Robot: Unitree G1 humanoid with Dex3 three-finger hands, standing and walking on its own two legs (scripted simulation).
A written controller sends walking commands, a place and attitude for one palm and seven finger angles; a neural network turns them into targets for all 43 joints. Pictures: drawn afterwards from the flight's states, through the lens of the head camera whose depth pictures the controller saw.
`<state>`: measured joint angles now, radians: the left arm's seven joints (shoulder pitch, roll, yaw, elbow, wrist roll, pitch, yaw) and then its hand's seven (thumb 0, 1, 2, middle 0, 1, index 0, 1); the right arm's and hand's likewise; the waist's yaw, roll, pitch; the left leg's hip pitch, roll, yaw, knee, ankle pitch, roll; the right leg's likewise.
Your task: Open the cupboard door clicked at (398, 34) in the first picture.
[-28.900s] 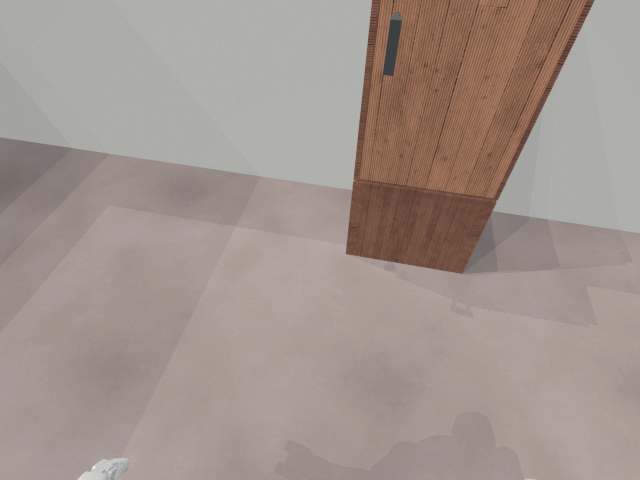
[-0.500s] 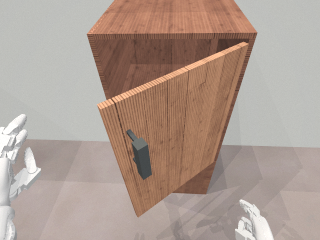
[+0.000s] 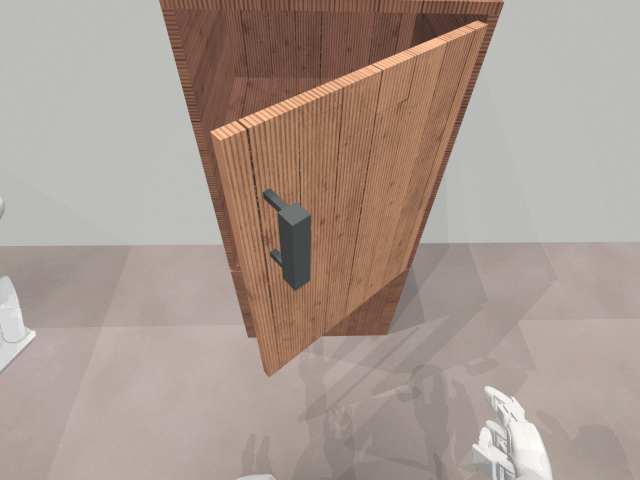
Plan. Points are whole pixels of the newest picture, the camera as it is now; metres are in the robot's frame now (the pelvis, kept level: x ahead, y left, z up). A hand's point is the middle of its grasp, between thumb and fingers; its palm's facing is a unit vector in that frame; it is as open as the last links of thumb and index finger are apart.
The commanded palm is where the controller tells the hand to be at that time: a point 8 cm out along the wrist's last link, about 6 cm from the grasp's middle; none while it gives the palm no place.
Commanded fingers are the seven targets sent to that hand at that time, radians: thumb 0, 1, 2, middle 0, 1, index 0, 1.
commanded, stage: step back with the hand held close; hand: left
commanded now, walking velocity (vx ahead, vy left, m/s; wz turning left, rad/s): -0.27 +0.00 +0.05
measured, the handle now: (284, 239) +0.37 +0.07 +0.11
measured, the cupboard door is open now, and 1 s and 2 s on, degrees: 39 39 39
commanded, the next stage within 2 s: stop stepping back and stand still in 0.46 s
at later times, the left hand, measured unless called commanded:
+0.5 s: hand out of the picture +0.09 +0.28 +0.19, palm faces +0.43 -0.80 -0.41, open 7.4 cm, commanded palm +0.03 +0.31 +0.19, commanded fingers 0.00 0.90 0.90 -0.20 -0.30 -0.20 -0.30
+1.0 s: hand out of the picture +0.01 +0.24 +0.17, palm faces +0.40 -0.83 -0.39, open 7.4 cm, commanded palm -0.06 +0.28 +0.19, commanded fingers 0.00 0.90 0.90 -0.20 -0.30 -0.20 -0.30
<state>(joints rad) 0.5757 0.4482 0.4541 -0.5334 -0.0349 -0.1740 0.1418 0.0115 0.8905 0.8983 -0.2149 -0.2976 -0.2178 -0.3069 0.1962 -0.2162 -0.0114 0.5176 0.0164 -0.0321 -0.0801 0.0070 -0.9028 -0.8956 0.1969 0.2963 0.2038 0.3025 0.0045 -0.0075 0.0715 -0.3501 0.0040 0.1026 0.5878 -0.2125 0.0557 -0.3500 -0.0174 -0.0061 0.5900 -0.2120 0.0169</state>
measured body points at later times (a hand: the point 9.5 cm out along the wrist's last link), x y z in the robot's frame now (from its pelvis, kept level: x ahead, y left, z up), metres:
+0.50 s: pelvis -0.11 +0.01 +0.01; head -0.08 +0.05 +0.46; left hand +0.06 +0.32 +0.21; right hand +0.05 -0.21 -0.06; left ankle +0.02 +0.09 -0.73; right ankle -0.24 -0.13 -0.66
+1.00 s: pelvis -0.22 -0.01 +0.00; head -0.25 -0.01 +0.45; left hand -0.02 +0.28 +0.19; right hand -0.08 -0.27 -0.07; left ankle -0.11 +0.08 -0.73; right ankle -0.23 -0.11 -0.71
